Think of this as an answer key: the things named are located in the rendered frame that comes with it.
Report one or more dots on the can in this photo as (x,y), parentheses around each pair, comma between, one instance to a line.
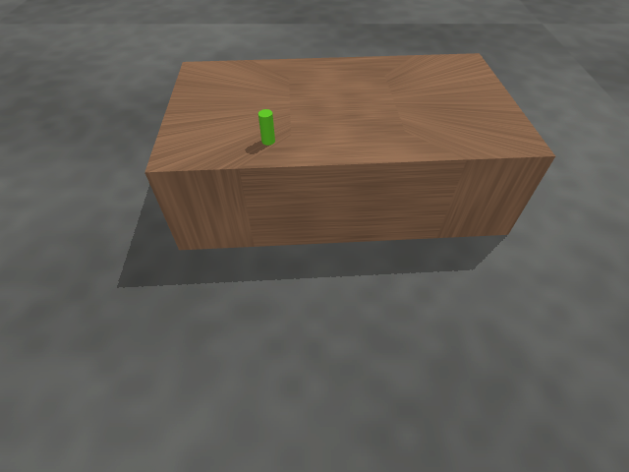
(265,118)

